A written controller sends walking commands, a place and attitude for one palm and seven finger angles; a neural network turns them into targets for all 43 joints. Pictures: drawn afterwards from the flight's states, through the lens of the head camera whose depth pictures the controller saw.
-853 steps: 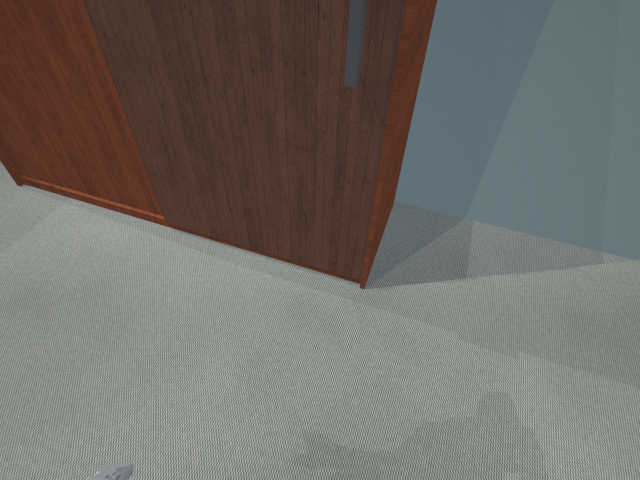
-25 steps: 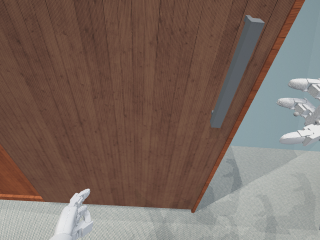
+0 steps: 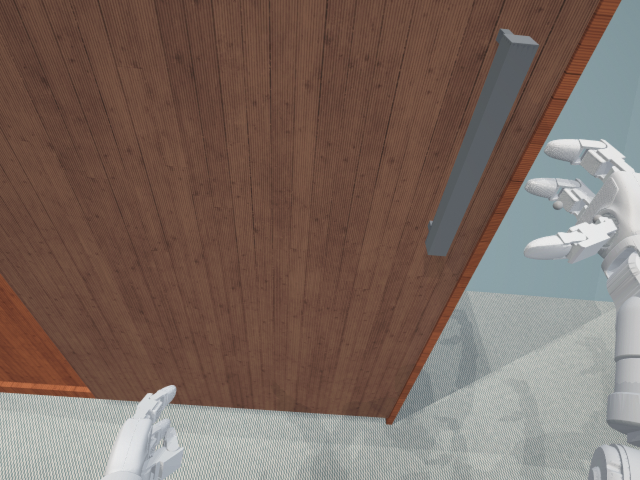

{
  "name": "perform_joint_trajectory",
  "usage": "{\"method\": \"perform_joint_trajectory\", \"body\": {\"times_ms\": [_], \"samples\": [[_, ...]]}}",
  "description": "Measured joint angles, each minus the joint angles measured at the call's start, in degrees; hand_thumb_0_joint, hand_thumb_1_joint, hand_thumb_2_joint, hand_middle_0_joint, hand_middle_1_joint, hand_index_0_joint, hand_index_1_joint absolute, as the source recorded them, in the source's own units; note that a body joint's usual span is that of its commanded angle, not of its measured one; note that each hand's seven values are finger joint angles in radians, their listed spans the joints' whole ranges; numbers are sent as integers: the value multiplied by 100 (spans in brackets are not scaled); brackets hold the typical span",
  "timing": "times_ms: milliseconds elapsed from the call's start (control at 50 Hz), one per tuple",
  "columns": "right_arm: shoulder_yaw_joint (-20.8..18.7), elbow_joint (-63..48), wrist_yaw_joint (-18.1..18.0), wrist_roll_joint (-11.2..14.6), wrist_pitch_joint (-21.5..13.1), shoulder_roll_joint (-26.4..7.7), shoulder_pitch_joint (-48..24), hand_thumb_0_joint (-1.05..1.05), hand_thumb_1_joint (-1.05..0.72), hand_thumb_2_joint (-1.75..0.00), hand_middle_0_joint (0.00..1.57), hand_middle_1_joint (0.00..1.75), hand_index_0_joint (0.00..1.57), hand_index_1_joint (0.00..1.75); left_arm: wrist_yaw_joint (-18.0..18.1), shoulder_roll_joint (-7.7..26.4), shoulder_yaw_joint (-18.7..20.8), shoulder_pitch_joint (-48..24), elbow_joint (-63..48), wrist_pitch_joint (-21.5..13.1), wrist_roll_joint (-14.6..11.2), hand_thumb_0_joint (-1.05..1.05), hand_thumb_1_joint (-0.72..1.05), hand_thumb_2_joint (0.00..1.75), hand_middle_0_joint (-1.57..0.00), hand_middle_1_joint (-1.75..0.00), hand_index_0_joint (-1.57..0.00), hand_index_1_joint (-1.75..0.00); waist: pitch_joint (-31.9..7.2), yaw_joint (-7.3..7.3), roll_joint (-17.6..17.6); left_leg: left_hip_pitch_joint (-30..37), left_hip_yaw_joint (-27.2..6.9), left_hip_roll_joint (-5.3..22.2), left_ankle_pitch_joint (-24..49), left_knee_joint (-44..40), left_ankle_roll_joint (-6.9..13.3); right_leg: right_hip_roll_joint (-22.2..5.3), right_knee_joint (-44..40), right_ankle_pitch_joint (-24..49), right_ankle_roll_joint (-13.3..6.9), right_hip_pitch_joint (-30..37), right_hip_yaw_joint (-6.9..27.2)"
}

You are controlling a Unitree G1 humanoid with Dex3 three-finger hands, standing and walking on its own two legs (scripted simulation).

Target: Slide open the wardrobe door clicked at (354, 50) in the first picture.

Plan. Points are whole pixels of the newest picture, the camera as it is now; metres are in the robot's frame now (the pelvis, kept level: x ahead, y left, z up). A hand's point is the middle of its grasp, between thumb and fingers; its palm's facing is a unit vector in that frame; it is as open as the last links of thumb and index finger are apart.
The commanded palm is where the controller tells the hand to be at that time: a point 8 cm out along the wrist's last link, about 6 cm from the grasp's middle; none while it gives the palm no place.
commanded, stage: move the hooked fingers beside the handle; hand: right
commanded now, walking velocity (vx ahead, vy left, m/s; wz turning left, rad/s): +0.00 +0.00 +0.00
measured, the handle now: (465, 157) +0.47 -0.16 +0.21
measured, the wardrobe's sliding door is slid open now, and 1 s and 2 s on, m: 0.00 0.00 0.00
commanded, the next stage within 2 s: feel for the door with the fingertips in 1.86 s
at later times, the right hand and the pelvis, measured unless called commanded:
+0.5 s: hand (525, 181) +0.41 -0.21 +0.22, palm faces +0.06 +1.00 -0.03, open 14.0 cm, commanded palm +0.39 -0.26 +0.22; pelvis +0.00 +0.00 +0.00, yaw +1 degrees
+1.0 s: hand (528, 187) +0.40 -0.21 +0.22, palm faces +0.06 +1.00 -0.03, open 14.0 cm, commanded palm +0.37 -0.26 +0.22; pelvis +0.00 +0.00 +0.00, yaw +1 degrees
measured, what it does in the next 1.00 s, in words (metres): stands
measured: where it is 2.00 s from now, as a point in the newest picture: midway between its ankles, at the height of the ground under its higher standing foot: outside the picture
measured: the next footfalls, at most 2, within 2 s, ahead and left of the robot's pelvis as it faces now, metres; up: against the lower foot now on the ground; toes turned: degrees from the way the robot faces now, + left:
none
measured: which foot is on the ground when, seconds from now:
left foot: down 0.00-1.00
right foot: down 0.00-1.00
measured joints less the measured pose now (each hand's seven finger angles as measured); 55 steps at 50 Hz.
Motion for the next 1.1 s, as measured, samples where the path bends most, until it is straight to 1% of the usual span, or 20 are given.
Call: {"method": "perform_joint_trajectory", "body": {"times_ms": [180, 300, 380, 540, 620, 700, 840, 900, 1020, 1100], "samples": [[94, 507, -144, -76, -123, 20, -350, -1, 50, -30, 30, 120, 30, 120, -3, -6, 17, 51, 58, 70, 10, 1, 91, 90, -20, -30, -20, -30, 3, 82, 6, -42, -16, -15, 32, -31, 15, -10, -54, 40, 10, -23, -14], [91, 962, -146, -101, -261, -28, -617, -1, 50, -30, 30, 120, 30, 120, 0, -12, 20, 126, 109, 111, 6, 1, 91, 90, -20, -30, -21, -30, -12, 138, 23, -75, -32, -40, 53, -58, 27, -32, -71, 51, 20, -51, -29], [99, 1313, -162, -167, -354, -110, -801, -1, 50, -30, 30, 120, 30, 120, 4, 4, 45, 195, 120, 131, -2, 1, 91, 90, -20, -30, -21, -30, -2, 185, 33, -113, -40, -57, 67, -71, 34, -48, -66, 52, 26, -93, -36], [128, 1805, -158, -221, -614, -141, -1136, -1, 50, -30, 30, 120, 30, 120, 9, 59, 111, 356, 196, 149, 6, 1, 91, 90, -20, -30, -21, -30, 12, 251, 51, -173, -57, -71, 86, -100, 32, -59, -66, 46, 22, -158, -51], [56, 1693, -186, -247, -677, -100, -1033, -1, 50, -30, 30, 120, 30, 120, -29, 81, 155, 432, 176, 177, 29, 1, 91, 90, -20, -30, -20, -30, 1, 271, 23, -172, -103, -72, 98, -130, 23, -55, -117, 51, 12, -128, -95], [-33, 1414, -166, -170, -712, -31, -777, -1, 50, -30, 30, 121, 30, 120, -62, 62, 164, 470, 156, 208, 19, 1, 91, 90, -20, -30, -20, -30, -31, 255, 19, -126, -140, -76, 89, -148, 12, -54, -159, 42, 7, -57, -132], [37, 1023, -233, -172, -530, 78, -596, -1, 50, -30, 30, 120, 30, 120, -63, 14, 142, 349, 110, 220, 17, 1, 91, 90, -20, -30, -20, -30, -35, 180, 9, -72, -125, -61, 79, -149, 2, -39, -152, 31, -1, -17, -114], [86, 844, -241, -124, -501, 142, -531, -1, 50, -30, 30, 120, 30, 120, -68, -9, 126, 260, 79, 216, 13, 1, 91, 90, -20, -30, -20, -30, -50, 135, 3, -41, -117, -55, 77, -153, -3, -33, -151, 31, -5, 8, -104], [206, 1004, -299, -146, -319, 140, -654, -1, 50, -30, 30, 120, 30, 120, -46, -49, 64, 52, 33, 256, 5, 1, 91, 90, -20, -30, -20, -30, -67, 97, 29, -58, -73, -35, 74, -123, -3, -17, -117, 44, -8, -31, -58], [254, 1240, -333, -184, -359, 88, -814, -1, 51, -30, 30, 120, 30, 120, -18, -60, 37, -8, 14, 256, 3, 1, 91, 90, -20, -30, -21, -30, -36, 101, 53, -67, -42, -37, 87, -127, 2, -20, -88, 52, -6, -67, -27]]}}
